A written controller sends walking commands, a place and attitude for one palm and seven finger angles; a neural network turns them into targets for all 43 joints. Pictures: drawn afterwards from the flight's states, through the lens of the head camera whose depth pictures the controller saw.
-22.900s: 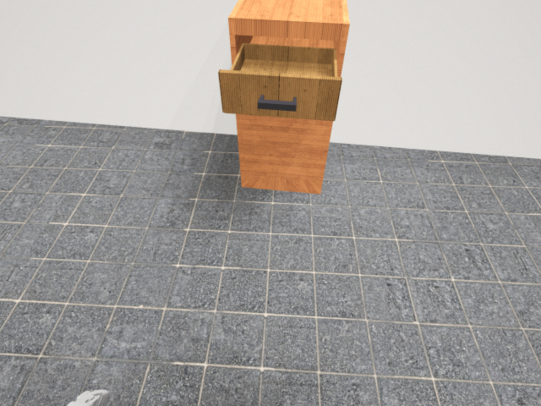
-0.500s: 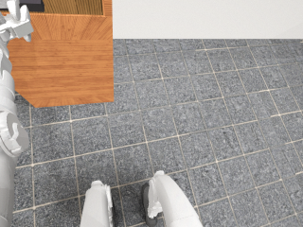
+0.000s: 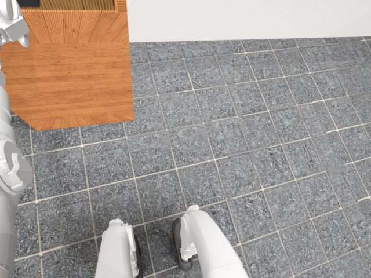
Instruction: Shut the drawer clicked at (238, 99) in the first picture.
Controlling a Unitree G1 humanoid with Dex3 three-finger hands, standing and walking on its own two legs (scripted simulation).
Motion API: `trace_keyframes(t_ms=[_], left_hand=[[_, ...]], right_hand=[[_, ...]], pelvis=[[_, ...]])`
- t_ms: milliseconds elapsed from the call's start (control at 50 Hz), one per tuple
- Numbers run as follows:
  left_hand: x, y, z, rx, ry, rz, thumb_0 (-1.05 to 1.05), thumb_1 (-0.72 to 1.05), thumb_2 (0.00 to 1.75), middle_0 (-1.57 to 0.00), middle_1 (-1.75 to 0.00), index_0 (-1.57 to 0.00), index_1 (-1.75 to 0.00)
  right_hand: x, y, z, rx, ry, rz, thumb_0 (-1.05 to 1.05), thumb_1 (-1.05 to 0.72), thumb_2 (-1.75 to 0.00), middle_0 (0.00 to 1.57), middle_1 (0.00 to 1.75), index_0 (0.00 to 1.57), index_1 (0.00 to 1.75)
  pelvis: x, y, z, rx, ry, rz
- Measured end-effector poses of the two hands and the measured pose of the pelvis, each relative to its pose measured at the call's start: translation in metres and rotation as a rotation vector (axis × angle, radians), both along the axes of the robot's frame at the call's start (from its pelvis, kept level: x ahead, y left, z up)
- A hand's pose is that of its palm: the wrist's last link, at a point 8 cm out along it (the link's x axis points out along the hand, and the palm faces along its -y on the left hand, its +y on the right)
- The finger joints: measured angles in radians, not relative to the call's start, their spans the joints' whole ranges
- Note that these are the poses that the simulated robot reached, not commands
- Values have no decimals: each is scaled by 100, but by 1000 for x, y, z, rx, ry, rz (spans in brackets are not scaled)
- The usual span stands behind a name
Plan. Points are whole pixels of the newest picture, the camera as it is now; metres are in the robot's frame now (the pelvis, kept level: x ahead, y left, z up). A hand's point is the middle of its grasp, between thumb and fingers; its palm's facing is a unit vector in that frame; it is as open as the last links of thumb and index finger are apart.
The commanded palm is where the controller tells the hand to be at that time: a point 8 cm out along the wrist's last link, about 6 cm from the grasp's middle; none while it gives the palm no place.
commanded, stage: pull the fist back off the drawer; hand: left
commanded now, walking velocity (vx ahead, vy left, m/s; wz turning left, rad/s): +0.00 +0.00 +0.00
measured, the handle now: out of the picture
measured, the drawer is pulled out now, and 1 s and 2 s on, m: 0.00 0.00 0.00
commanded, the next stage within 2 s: draw the hand back to the body in 0.22 s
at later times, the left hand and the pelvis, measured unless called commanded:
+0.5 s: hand (9, 37) +0.53 +0.21 +0.09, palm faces +0.02 -1.00 -0.06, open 3.3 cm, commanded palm +0.49 +0.25 +0.11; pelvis +0.06 +0.01 +0.05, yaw +0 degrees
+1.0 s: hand out of the picture +0.37 +0.23 +0.19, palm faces +0.20 -0.95 -0.25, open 3.2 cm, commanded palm +0.33 +0.28 +0.21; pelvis +0.07 +0.00 +0.11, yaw +2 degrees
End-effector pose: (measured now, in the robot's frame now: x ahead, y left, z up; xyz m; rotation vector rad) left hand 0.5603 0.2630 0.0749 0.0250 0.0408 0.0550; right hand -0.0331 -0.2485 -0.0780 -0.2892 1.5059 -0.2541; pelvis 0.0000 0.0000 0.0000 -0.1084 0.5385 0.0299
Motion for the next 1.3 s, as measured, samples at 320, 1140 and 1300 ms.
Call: trace_keyframes(t_ms=[320,1140,1300], left_hand=[[-15,6,-2,-8,-1,16,2,89,90,-140,-160,-139,-160],[-262,18,157,268,-4,277,2,90,90,-140,-160,-140,-160],[-305,10,188,311,-73,304,1,89,90,-140,-160,-140,-160]], right_hand=[[76,1,10,32,-73,37,0,-90,-90,20,30,20,30],[283,31,124,140,-775,208,1,-90,-90,20,30,20,30],[290,34,135,167,-833,248,1,-90,-90,20,30,20,30]], pelvis=[[39,8,24,20,-33,1],[69,-2,121,109,-512,22],[69,-6,129,117,-576,25]])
